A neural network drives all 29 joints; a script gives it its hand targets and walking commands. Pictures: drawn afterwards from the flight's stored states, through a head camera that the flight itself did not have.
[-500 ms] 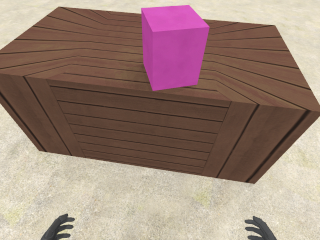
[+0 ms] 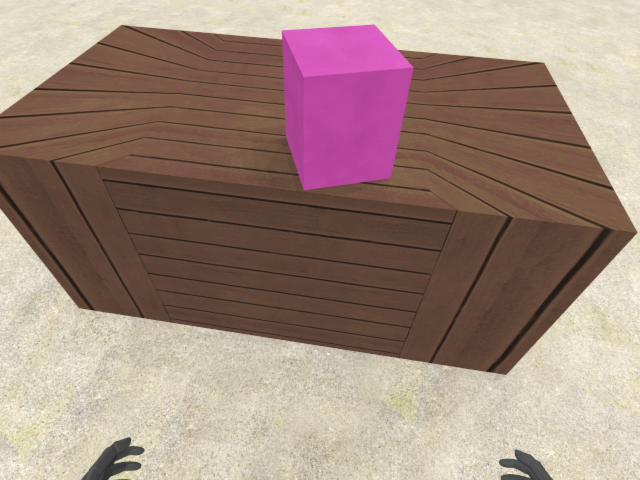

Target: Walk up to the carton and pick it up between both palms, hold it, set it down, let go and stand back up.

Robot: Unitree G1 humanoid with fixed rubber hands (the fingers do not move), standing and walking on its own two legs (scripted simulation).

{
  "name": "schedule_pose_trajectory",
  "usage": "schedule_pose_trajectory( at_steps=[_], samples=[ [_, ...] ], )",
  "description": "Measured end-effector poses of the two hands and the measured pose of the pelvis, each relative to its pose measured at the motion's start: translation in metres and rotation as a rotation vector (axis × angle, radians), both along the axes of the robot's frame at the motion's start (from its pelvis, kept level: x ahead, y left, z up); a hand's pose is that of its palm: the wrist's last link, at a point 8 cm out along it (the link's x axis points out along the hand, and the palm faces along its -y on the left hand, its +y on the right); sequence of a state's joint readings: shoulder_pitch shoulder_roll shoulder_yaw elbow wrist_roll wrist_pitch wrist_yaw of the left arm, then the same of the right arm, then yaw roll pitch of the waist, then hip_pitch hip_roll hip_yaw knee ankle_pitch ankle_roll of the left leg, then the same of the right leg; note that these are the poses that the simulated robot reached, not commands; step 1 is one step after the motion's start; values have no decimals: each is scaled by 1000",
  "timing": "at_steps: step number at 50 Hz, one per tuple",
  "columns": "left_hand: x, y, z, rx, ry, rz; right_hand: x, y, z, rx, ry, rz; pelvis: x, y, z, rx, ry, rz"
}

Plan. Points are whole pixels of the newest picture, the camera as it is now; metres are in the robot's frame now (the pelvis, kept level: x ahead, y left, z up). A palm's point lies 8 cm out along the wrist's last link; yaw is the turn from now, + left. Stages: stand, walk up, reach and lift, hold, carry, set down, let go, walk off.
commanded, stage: stand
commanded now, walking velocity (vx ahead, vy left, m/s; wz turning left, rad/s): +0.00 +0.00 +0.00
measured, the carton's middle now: (338, 108) +0.83 -0.03 +0.05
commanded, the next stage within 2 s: walk up in 0.96 s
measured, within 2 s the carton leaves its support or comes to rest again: neither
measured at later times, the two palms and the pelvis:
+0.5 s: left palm out of the picture +0.10 +0.29 -0.09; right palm out of the picture +0.10 -0.30 -0.09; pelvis -0.01 +0.00 +0.01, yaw +0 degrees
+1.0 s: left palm out of the picture +0.08 +0.29 -0.09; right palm out of the picture +0.08 -0.30 -0.10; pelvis +0.00 +0.00 +0.01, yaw +0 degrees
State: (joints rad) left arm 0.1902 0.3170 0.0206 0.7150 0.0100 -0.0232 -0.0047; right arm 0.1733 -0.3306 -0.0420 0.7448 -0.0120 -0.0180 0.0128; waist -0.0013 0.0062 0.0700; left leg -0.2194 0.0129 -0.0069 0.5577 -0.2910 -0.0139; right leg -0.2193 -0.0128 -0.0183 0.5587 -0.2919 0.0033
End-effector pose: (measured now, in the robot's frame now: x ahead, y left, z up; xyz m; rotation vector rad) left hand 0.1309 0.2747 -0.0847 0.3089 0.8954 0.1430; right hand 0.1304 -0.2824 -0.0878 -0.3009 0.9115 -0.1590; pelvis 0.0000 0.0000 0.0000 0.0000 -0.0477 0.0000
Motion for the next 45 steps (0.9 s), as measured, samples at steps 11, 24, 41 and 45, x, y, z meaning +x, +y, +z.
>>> schedule_pose_trajectory(
  at_steps=[11, 24, 41, 45],
  samples=[
    [-14, 5, -1, 15, 48, 16, -14, -4, -4, 1, 53, -9, -4, -3, 4, 2, -5, 1],
    [-30, 11, -3, 24, 106, 38, -26, -15, -4, -20, 106, -26, -6, -3, 9, 1, -7, 2],
    [-48, 13, -9, 27, 187, 71, -43, -17, -10, -19, 179, -56, -6, -4, 12, 1, -4, -1],
    [-48, 13, -9, 27, 195, 75, -47, -17, -12, -19, 199, -63, -5, -3, 13, -1, -1, -1]
  ],
)
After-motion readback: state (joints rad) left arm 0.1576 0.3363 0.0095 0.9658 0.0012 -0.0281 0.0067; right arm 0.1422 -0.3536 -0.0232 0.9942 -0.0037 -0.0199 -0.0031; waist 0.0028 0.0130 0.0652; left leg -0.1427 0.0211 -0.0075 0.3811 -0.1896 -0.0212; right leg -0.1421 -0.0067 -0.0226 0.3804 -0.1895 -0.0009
